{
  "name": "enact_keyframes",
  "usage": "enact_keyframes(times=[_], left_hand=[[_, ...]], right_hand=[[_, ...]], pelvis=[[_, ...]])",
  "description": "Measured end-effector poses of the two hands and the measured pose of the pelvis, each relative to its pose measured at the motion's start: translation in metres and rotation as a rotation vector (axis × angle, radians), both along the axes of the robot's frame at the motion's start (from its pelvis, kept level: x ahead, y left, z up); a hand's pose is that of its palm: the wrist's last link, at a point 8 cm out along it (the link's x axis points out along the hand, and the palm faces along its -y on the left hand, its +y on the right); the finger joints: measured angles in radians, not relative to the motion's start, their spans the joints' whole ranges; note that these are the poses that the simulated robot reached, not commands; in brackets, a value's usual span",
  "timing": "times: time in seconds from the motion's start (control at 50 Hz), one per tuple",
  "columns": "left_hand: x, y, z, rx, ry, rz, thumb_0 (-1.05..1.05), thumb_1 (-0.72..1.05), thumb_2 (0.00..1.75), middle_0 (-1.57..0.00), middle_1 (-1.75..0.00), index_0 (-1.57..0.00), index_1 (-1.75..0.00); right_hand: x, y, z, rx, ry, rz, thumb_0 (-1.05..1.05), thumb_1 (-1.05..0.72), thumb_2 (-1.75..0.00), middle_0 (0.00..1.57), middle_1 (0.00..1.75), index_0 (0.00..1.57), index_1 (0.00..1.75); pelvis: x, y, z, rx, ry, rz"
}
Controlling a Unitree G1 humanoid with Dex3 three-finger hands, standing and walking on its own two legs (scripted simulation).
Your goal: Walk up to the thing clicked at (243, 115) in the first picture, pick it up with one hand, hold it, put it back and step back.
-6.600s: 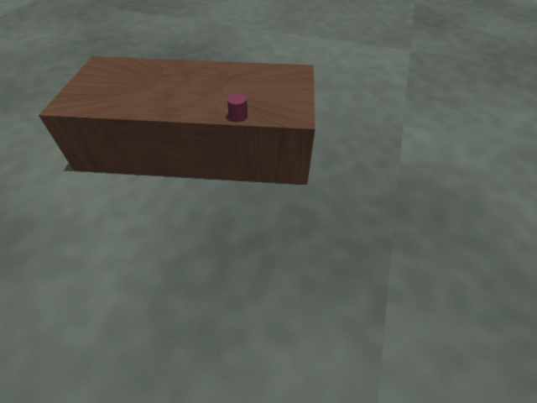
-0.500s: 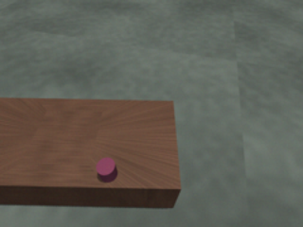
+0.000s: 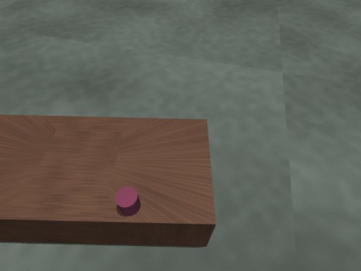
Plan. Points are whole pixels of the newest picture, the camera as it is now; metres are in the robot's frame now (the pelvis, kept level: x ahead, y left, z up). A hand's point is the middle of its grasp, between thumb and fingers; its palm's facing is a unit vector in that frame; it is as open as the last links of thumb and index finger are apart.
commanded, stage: stand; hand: left
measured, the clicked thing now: (128, 201) +0.42 +0.21 -0.38
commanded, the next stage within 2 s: go down in 0.66 s
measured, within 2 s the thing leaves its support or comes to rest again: neither
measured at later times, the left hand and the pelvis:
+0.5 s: hand out of the picture +0.07 +0.26 -0.16, palm faces -0.04 -0.94 -0.35, open 7.4 cm; pelvis +0.01 +0.00 +0.00, yaw +0 degrees
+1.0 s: hand (81, 266) +0.16 +0.26 -0.16, palm faces +0.04 -0.94 -0.34, open 11.1 cm; pelvis -0.01 +0.00 -0.01, yaw +1 degrees
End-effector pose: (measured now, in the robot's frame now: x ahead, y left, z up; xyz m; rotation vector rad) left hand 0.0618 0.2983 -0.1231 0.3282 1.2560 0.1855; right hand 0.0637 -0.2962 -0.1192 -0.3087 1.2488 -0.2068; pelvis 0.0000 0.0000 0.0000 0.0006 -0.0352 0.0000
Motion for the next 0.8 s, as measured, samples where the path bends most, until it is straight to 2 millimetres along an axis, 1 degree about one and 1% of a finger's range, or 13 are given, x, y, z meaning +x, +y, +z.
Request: enact_keyframes(times=[0.16, 0.34, 0.78, 0.8], left_hand=[[0.001, 0.001, 0.000, 0.000, 0.000, 0.002, 0.00, 0.91, 0.90, -0.20, -0.30, -0.20, -0.30], [0.005, 0.003, 0.002, 0.006, -0.007, 0.001, 0.00, 0.91, 0.90, -0.20, -0.30, -0.20, -0.30], [0.011, 0.000, 0.002, 0.006, -0.014, 0.004, 0.00, 0.90, 0.90, -0.20, -0.29, -0.20, -0.30], [0.013, -0.001, 0.003, 0.004, -0.032, 0.015, 0.00, 0.90, 0.89, -0.19, -0.29, -0.19, -0.29]], right_hand=[[0.001, 0.002, -0.001, 0.001, 0.001, 0.002, 0.01, -0.91, -0.90, 0.20, 0.30, 0.20, 0.30], [0.006, 0.003, -0.001, 0.003, -0.008, 0.004, 0.01, -0.91, -0.90, 0.20, 0.30, 0.20, 0.30], [0.014, 0.000, -0.001, 0.002, -0.016, 0.008, 0.01, -0.91, -0.90, 0.20, 0.30, 0.20, 0.30], [0.015, 0.001, 0.000, 0.002, -0.034, 0.001, 0.01, -0.92, -0.91, 0.20, 0.30, 0.20, 0.30]], pelvis=[[0.001, 0.001, 0.000, 0.001, 0.001, -0.001], [0.004, 0.002, 0.000, 0.003, 0.003, -0.001], [0.008, -0.001, 0.000, 0.004, 0.003, 0.001], [0.008, -0.001, -0.001, 0.003, 0.014, 0.004]])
